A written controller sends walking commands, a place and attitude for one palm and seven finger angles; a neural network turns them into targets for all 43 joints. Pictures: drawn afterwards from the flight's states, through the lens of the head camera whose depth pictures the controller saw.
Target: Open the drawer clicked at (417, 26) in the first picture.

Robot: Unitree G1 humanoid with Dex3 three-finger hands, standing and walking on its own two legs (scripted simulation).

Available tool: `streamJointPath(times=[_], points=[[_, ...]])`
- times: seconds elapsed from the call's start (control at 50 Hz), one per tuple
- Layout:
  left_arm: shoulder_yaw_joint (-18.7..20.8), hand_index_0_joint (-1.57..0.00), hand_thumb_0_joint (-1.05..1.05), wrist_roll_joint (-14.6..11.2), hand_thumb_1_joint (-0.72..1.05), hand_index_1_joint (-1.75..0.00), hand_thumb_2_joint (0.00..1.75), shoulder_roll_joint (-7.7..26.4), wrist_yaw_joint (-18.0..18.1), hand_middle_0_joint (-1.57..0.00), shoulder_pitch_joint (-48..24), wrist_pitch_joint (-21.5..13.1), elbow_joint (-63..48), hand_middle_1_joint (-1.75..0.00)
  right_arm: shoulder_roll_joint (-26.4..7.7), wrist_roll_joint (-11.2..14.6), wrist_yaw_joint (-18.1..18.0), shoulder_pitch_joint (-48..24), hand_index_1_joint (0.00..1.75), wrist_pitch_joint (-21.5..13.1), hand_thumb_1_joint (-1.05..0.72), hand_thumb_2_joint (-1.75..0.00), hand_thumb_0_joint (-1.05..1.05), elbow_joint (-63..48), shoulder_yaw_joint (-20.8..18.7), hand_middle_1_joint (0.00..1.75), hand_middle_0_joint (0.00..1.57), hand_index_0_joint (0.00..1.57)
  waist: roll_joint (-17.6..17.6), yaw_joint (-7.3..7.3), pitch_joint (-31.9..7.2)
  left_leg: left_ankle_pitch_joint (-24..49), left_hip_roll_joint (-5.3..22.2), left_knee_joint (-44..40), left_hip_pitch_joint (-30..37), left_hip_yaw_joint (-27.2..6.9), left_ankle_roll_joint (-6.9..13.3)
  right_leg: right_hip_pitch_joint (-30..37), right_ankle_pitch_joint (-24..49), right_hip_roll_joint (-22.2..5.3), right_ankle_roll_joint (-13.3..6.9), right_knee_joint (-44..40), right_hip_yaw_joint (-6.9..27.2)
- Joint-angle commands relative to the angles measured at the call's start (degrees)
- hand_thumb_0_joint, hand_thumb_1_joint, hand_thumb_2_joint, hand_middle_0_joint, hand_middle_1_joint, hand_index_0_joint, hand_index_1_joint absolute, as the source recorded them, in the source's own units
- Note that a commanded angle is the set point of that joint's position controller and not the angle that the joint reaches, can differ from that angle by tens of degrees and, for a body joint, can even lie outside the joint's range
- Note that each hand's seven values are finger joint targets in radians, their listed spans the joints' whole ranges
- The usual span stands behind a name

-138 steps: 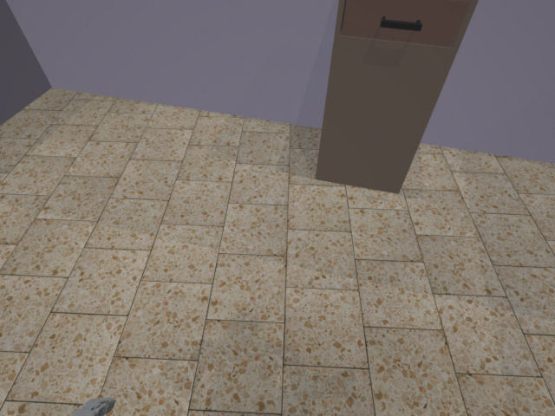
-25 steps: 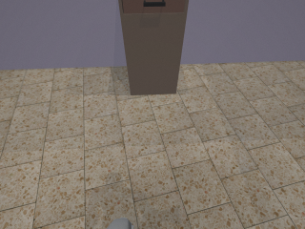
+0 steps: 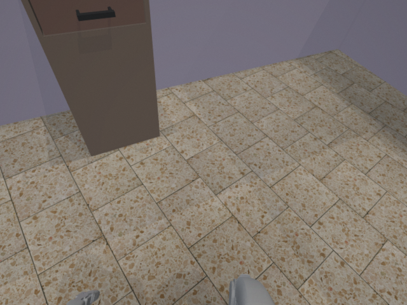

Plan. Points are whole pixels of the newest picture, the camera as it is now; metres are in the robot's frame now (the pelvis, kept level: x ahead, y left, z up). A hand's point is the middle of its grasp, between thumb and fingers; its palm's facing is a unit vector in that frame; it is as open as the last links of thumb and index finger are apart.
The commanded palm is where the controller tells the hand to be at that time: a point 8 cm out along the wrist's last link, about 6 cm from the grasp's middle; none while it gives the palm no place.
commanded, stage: walk to a spot facing it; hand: left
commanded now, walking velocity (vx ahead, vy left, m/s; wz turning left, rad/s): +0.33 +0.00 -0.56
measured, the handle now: (95, 13) +1.04 +0.46 +0.04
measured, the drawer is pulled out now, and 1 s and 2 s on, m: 0.00 0.00 0.00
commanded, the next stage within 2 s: turn to face it in 1.00 s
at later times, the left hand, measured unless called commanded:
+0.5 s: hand (143, 227) +0.32 +0.16 -0.17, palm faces -0.22 -0.95 -0.24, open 7.2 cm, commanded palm none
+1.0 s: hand (180, 155) +0.57 +0.09 -0.17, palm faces -0.49 -0.85 -0.18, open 7.4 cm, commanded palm none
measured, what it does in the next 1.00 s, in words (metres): walks ahead, turning right: right foot, then left foot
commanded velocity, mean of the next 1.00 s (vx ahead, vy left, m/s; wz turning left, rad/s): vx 0.21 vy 0.00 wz -0.51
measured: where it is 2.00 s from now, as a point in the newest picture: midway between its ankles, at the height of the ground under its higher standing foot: (220, 249)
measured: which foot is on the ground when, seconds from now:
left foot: down 0.00-0.18, up 0.20-0.62, down 0.64-1.00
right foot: up 0.00-0.16, down 0.18-0.64, up 0.66-1.00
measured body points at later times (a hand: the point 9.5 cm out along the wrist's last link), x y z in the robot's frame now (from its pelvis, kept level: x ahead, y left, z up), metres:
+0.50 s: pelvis +0.22 -0.03 +0.00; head +0.25 -0.04 +0.44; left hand +0.33 +0.21 -0.15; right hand +0.26 -0.27 -0.15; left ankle +0.34 +0.12 -0.69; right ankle +0.19 -0.09 -0.74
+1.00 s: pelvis +0.40 -0.04 -0.01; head +0.44 -0.05 +0.44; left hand +0.60 +0.13 -0.16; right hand +0.27 -0.26 -0.15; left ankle +0.40 +0.09 -0.74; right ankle +0.40 -0.19 -0.69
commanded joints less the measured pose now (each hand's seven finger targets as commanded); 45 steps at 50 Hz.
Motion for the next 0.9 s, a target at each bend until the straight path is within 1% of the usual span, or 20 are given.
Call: streamJointPath(times=[0.0, 0.08, 0.12, 0.14, 0.16, 0.18, 0.2, 0.26, 0.32, 0.38, 0.5, 0.54, 0.58, 0.6, 0.62, 0.64, 0.66, 0.7, 0.76, 0.88], points=[[-1.95, -0.20, 0.00, -0.75, 0.90, -0.30, 0.90, -2.89, -0.73, -0.20, -9.71, -1.82, -5.96, -0.30, -7.69, -0.67, -0.06, 5.76, 0.30, -1.10, -0.90, -0.90, 0.00, -0.93, -1.18, 0.30, 0.20, 0.20, 9.55, -2.18, 5.21, 40.20, 14.21, -5.65, 4.86, -3.90, 3.51, -3.32, -0.23, 1.08, -1.30, -14.66, -4.86], [-1.80, -0.20, 0.00, -0.66, 0.90, -0.30, 0.90, -1.45, -0.23, -0.20, -7.27, -2.71, -5.03, -0.30, -10.05, -0.52, 0.04, 6.26, 0.30, -0.43, -0.90, -0.90, 0.00, -0.09, -1.75, 0.30, 0.20, 0.20, 11.35, -0.17, 1.26, 64.53, 15.15, 4.70, 7.60, 0.26, 3.16, 8.21, -4.97, 6.21, -5.25, -22.72, -8.71], [-0.94, -0.20, 0.00, -0.46, 0.90, -0.30, 0.90, 1.59, 0.48, -0.20, 3.56, -3.40, -1.89, -0.30, -11.83, -0.14, 0.41, 4.12, 0.30, -0.22, -0.90, -0.90, 0.00, -1.04, -2.18, 0.30, 0.20, 0.20, 12.29, 5.05, -5.52, 67.69, 14.48, 20.27, 3.63, 1.67, 1.62, 24.40, -5.08, 8.57, -7.25, -27.41, -9.60], [0.19, -0.20, 0.00, -0.34, 0.90, -0.30, 0.90, 5.24, 0.86, -0.20, 11.27, -4.02, 0.52, -0.30, -11.07, 0.41, 0.86, 2.89, 0.30, -0.06, -0.90, -0.90, 0.00, -2.05, -1.82, 0.30, 0.20, 0.20, 9.72, 8.90, -10.01, 53.35, 14.23, 33.92, -9.07, 1.26, -0.36, 42.42, 0.39, 4.45, -9.04, -31.08, -5.08], [1.29, -0.20, 0.00, -0.78, 0.90, -0.30, 0.90, 11.50, 1.61, -0.20, 17.10, -4.58, 1.49, -0.30, -6.78, 1.46, 1.26, 4.23, 0.30, -0.01, -0.90, -0.90, 0.00, -3.92, -1.08, 0.30, 0.20, 0.20, -2.29, 9.70, -17.18, -1.82, 5.44, 54.14, -29.86, -0.20, -3.30, 59.66, 7.96, -14.05, -16.64, -32.96, 21.69], [1.68, -0.20, 0.00, -2.56, 0.90, -0.30, 0.90, 14.36, 2.20, -0.20, 19.35, -4.25, 2.20, -0.30, -6.74, 1.26, 0.69, -1.20, 0.30, -0.48, -0.90, -0.90, 0.00, -6.32, -1.29, 0.30, 0.20, 0.20, -2.69, 10.16, -18.41, -14.49, 2.00, 65.28, -38.58, -8.37, -3.16, 59.99, 20.54, -20.92, -21.12, -38.21, 34.15], [1.62, -0.20, 0.00, -2.50, 0.90, -0.30, 0.90, 13.80, 2.49, -0.20, 16.20, -4.49, 0.74, -0.30, -8.07, 0.69, 0.74, -1.68, 0.30, -0.66, -0.90, -0.90, 0.00, -6.87, -1.77, 0.30, 0.20, 0.20, -2.92, 8.39, -17.20, -7.63, 3.95, 65.98, -38.93, -15.20, -2.76, 54.19, 15.93, -19.32, -19.15, -40.58, 31.28], [-0.27, -0.20, 0.00, -2.08, 0.90, -0.30, 0.90, 6.53, 3.51, -0.20, 6.40, -5.47, -0.80, -0.30, -6.64, -0.48, 1.04, -4.10, 0.30, 1.42, -0.90, -0.90, 0.00, -5.48, -1.67, 0.30, 0.20, 0.20, 6.93, 1.64, -4.03, 0.10, 8.43, 57.21, -34.00, -15.98, -3.44, 29.86, 11.24, -13.14, -14.92, -44.87, 19.56], [-0.56, -0.20, 0.00, -1.15, 0.90, -0.30, 0.90, 5.19, 3.48, -0.20, 3.77, -6.38, -0.04, -0.30, -4.23, -0.68, 1.45, 0.35, 0.30, 2.88, -0.90, -0.90, 0.00, -4.38, -1.60, 0.30, 0.20, 0.20, 2.92, -2.50, -4.19, 2.05, 7.76, 48.29, -29.45, -14.67, -4.40, 21.72, 9.73, -8.46, -13.51, -46.11, 12.67], [-0.44, -0.20, 0.00, -1.37, 0.90, -0.30, 0.90, 4.28, 2.91, -0.20, 5.39, -6.46, 0.35, -0.30, -4.14, -0.82, 2.15, -4.76, 0.30, 2.95, -0.90, -0.90, 0.00, -6.38, -1.79, 0.30, 0.20, 0.20, -2.94, -0.97, -2.18, 7.72, 6.74, 40.53, -30.64, -13.59, -4.87, 19.45, 2.50, -5.28, -12.68, -47.55, 11.57], [-0.28, -0.20, 0.00, -1.37, 0.90, -0.30, 0.90, 5.66, 2.80, -0.20, 10.70, -6.25, 1.14, -0.30, -4.96, -0.58, 3.11, -17.58, 0.30, 1.37, -0.90, -0.90, 0.00, -11.08, -1.62, 0.30, 0.20, 0.20, -4.76, 3.15, -1.02, 7.38, 2.55, 22.49, -29.04, -12.22, -3.98, 26.89, 5.63, -5.99, -11.93, -44.61, 16.04], [0.07, -0.20, 0.00, -1.36, 0.90, -0.30, 0.90, 6.46, 2.91, -0.20, 11.03, -5.96, 0.92, -0.30, -5.47, -0.34, 2.96, -18.78, 0.30, 0.86, -0.90, -0.90, 0.00, -11.79, -1.75, 0.30, 0.20, 0.20, -4.15, 3.20, -1.40, 6.03, 1.16, 17.39, -24.67, -11.60, -3.60, 27.99, 7.97, -6.75, -11.63, -42.47, 17.62], [0.27, -0.20, 0.00, -1.75, 0.90, -0.30, 0.90, 6.31, 3.01, -0.20, 9.73, -5.66, 0.43, -0.30, -7.49, -0.45, 2.22, -14.05, 0.30, 0.33, -0.90, -0.90, 0.00, -10.53, -2.33, 0.30, 0.20, 0.20, -2.95, 0.03, -3.12, 9.30, -0.21, 7.57, -11.68, -10.60, -3.08, 24.16, 11.90, -3.88, -9.16, -34.84, 16.12], [0.09, -0.20, 0.00, -2.13, 0.90, -0.30, 0.90, 4.90, 2.77, -0.20, 9.37, -5.68, -0.19, -0.30, -11.03, -0.74, 1.47, -6.95, 0.30, -0.10, -0.90, -0.90, 0.00, -8.31, -3.10, 0.30, 0.20, 0.20, 2.08, -3.18, -7.68, 10.56, 4.40, 4.23, 3.36, -15.13, -1.27, 16.43, 11.20, -0.49, -6.76, -23.96, 13.42], [-0.35, -0.20, 0.00, -2.54, 0.90, -0.30, 0.90, 1.14, 2.16, -0.20, 10.95, -5.60, -0.93, -0.30, -18.20, -1.49, 1.25, 1.01, 0.30, -0.15, -0.90, -0.90, 0.00, -6.80, -4.76, 0.30, 0.20, 0.20, 18.39, -5.51, -13.86, 13.67, 21.77, 2.07, 15.19, -34.17, 4.30, 4.61, -14.22, 6.89, -3.23, -5.47, 4.44], [-0.37, -0.20, 0.00, -1.97, 0.90, -0.30, 0.90, 2.21, 2.12, -0.20, 10.34, -5.95, -1.75, -0.30, -18.12, -1.05, 1.48, 2.37, 0.30, 0.61, -0.90, -0.90, 0.00, -6.93, -4.03, 0.30, 0.20, 0.20, 17.49, -5.51, -12.65, 8.28, 28.51, -2.89, 11.32, -39.88, 8.65, 0.56, -26.77, 5.79, -2.63, 5.95, 3.87], [-0.06, -0.20, 0.00, -1.60, 0.90, -0.30, 0.90, 2.65, 2.23, -0.20, 7.36, -5.50, -1.58, -0.30, -14.97, -0.80, 1.17, -1.12, 0.30, 0.45, -0.90, -0.90, 0.00, -7.35, -3.46, 0.30, 0.20, 0.20, 13.81, -4.92, -8.45, 6.53, 27.44, -4.89, 4.80, -37.53, 8.12, -1.81, -22.87, 3.23, -2.05, 11.47, 5.36], [0.25, -0.20, 0.00, -1.14, 0.90, -0.30, 0.90, 1.49, 1.16, -0.20, 6.64, -4.56, -1.12, -0.30, -10.40, -0.62, 0.98, -7.37, 0.30, 0.22, -0.90, -0.90, 0.00, -8.55, -2.00, 0.30, 0.20, 0.20, 9.74, -1.27, -0.39, 14.48, 22.09, -5.73, -4.96, -25.90, 5.46, -0.97, -15.53, -0.48, -0.92, 12.61, 4.10], [0.11, -0.20, 0.00, -1.25, 0.90, -0.30, 0.90, -0.88, 0.96, -0.20, 9.79, -2.32, 0.12, -0.30, -8.61, -0.44, 0.54, -9.31, 0.30, -0.03, -0.90, -0.90, 0.00, -7.96, -1.59, 0.30, 0.20, 0.20, 10.73, 1.57, -1.83, 32.46, 17.80, -2.95, -8.57, -11.43, 4.03, 4.11, -11.25, -1.37, 0.70, 9.76, 1.78], [-0.01, -0.20, 0.00, -1.13, 0.90, -0.30, 0.90, -2.67, 0.73, -0.20, 3.79, -0.48, -2.26, -0.30, -9.29, -0.45, 0.43, -7.63, 0.30, 0.93, -0.90, -0.90, 0.00, -6.42, -2.57, 0.30, 0.20, 0.20, 12.22, 0.60, -0.16, 35.32, 16.73, -1.55, -7.22, -3.10, 4.37, 4.29, -6.18, -1.91, 1.83, -4.70, -2.03]])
